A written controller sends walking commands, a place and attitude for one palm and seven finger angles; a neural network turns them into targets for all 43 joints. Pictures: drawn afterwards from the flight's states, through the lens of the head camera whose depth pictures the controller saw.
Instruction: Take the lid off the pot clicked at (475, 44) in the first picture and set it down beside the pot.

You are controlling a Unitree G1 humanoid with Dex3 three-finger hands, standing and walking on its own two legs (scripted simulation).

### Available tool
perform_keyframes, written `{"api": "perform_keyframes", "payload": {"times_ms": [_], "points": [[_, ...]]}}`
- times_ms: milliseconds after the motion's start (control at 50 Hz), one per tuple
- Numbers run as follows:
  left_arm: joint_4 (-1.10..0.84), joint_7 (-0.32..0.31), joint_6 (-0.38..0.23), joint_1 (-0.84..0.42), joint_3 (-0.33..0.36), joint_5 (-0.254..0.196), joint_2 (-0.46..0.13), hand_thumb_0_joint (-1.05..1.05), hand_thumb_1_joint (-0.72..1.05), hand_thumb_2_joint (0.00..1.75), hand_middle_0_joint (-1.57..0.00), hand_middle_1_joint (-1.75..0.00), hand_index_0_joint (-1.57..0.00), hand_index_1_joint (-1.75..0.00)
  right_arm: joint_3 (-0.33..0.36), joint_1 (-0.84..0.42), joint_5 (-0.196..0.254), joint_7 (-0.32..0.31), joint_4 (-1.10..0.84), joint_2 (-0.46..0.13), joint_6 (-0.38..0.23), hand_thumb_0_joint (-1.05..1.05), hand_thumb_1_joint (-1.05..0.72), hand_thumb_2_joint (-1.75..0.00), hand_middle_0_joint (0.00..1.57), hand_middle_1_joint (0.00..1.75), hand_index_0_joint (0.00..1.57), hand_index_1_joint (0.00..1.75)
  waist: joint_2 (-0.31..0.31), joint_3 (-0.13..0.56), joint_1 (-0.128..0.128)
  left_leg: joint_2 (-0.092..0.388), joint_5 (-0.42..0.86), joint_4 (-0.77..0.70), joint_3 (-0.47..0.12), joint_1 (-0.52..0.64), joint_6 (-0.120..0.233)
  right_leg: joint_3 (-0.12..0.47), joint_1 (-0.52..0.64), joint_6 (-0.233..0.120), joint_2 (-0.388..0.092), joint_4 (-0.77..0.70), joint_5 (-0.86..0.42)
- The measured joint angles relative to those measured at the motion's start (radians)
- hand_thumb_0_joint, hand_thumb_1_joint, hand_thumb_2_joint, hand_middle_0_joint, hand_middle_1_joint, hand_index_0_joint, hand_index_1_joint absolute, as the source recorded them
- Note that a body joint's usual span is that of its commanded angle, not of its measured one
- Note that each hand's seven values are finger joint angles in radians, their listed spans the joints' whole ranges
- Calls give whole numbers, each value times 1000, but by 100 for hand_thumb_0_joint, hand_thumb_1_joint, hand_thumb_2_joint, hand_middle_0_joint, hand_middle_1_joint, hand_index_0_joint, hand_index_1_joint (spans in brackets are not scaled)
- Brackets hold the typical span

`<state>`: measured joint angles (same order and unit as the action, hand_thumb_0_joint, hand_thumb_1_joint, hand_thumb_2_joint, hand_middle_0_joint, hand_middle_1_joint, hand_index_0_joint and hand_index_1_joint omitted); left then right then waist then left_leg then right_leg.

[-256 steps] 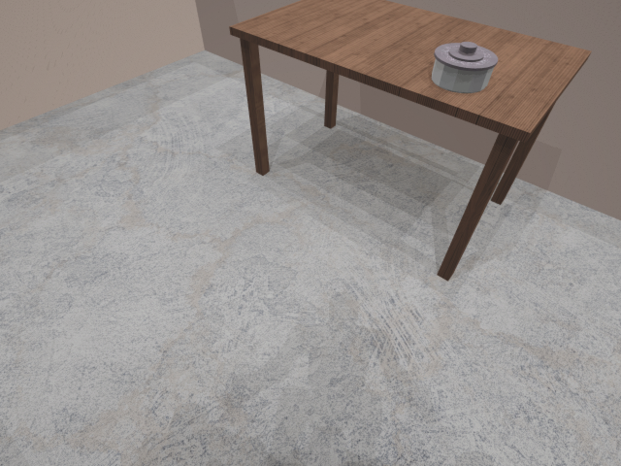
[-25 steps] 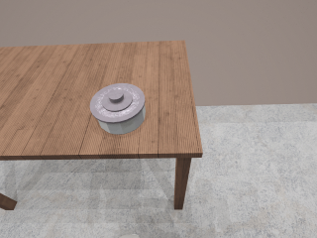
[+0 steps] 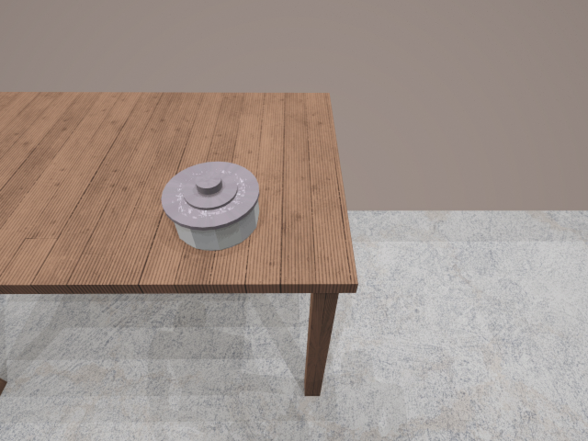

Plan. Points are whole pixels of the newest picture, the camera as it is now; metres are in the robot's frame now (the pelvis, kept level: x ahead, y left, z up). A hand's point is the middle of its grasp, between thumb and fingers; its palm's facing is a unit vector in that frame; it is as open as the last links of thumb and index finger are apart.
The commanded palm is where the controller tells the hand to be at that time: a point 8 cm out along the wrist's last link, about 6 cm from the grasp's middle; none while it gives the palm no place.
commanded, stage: look again from close up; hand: left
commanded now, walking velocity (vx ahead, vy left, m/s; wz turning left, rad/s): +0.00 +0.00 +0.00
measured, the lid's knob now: (209, 182) +0.53 +0.19 +0.04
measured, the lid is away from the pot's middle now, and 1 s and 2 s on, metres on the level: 0.00 0.00 0.00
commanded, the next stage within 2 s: lift the closed hand beside the body in 0.80 s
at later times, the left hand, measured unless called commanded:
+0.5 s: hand out of the picture +0.03 +0.22 -0.18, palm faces +0.04 -0.98 -0.21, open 7.4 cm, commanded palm none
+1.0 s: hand out of the picture +0.10 +0.23 -0.14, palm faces +0.13 -0.96 -0.25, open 7.3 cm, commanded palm +0.11 +0.28 -0.06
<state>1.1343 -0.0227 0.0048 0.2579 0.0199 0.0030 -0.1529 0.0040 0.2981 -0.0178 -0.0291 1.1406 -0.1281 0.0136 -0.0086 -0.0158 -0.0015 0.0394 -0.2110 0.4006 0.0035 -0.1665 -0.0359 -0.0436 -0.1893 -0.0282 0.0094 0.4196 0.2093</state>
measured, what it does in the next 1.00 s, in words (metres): shifts its weight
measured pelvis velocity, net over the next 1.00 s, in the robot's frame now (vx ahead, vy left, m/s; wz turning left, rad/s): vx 0.02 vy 0.05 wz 0.01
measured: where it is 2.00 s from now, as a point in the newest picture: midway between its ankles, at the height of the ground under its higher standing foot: outside the picture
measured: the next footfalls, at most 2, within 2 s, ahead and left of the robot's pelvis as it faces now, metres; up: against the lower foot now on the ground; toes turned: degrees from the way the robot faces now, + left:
none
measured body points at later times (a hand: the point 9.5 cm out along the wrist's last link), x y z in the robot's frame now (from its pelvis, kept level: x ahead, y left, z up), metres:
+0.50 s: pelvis +0.01 +0.04 -0.01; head +0.01 +0.05 +0.44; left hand +0.03 +0.27 -0.16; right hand +0.03 -0.19 -0.16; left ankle +0.00 +0.14 -0.74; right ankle +0.01 -0.10 -0.74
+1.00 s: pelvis +0.02 +0.05 -0.01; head +0.03 +0.05 +0.44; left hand +0.09 +0.28 -0.12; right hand +0.08 -0.19 -0.14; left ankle +0.00 +0.14 -0.74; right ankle +0.01 -0.10 -0.74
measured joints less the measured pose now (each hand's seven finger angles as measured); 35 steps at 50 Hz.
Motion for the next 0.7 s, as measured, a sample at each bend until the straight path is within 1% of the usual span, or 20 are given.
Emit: {"api": "perform_keyframes", "payload": {"times_ms": [40, 80, 120, 180, 220, 300, 420, 700], "points": [[4, 0, -1, 12, 1, 0, 5, 1, 91, 90, -20, -29, -20, -30, 0, 6, 0, 0, 1, 3, -2, 0, -91, -89, 20, 30, 20, 30, -1, 2, 0, -1, 0, 1, 1, -3, 1, 1, -3, 1, -1, 0, -1], [-3, -16, -18, 27, -9, 7, 18, 1, 91, 90, -20, -29, -20, -30, 0, 6, 2, 6, -18, -7, -3, 0, -91, -89, 20, 30, 20, 30, -19, -5, 1, 10, -42, 70, -3, -43, 10, -4, -17, 4, 8, 10, -2], [-19, -15, -22, 47, -15, 10, 26, 1, 91, 90, -20, -29, -20, -30, 5, 14, -1, 12, -50, -18, 2, 0, -91, -89, 20, 30, 20, 30, -34, -4, 8, 11, -74, 127, -10, -76, 19, -9, -39, 6, 10, 43, 13], [-37, -16, -15, 69, -14, 12, 25, 1, 91, 90, -20, -29, -20, -30, 10, 29, -4, 16, -80, -26, -6, 0, -91, -89, 20, 30, 20, 30, -28, 10, 18, -4, -81, 173, -10, -98, 23, -8, -66, 16, -7, 107, 51], [-47, -14, -7, 72, -13, 12, 21, 1, 91, 90, -20, -29, -20, -30, 10, 37, -5, 15, -91, -26, -13, 0, -91, -89, 20, 30, 20, 30, -18, 20, 17, -17, -95, 182, -3, -99, 29, -2, -75, 25, -21, 131, 67], [-68, -15, -9, 65, -13, 11, 10, 1, 91, 90, -20, -29, -20, -30, 1, 38, -2, 12, -97, -22, -24, 0, -91, -89, 20, 30, 20, 30, -7, 28, 7, -33, -99, 176, 8, -88, 45, 9, -71, 41, -37, 135, 72], [-90, -14, -9, 46, -14, 11, -7, 1, 91, 90, -20, -29, -20, -30, -4, 20, 0, 7, -88, -28, -27, 1, -92, -89, 20, 30, 20, 30, 6, 28, -1, -49, -91, 144, 18, -65, 57, 19, -54, 54, -51, 113, 67], [-84, -14, -6, 28, -15, 8, -27, 1, 91, 90, -20, -29, -20, -30, -5, -38, 6, 5, -72, -37, -37, 0, -91, -89, 20, 30, 20, 30, 29, -3, -4, -53, -95, 114, 28, -27, 63, 29, -19, 64, -55, 85, 69]]}}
